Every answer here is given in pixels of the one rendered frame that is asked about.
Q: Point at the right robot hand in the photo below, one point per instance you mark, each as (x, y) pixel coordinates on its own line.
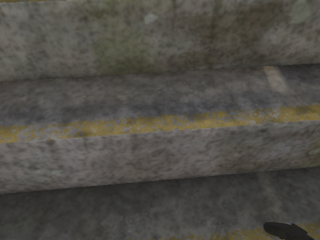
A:
(286, 231)

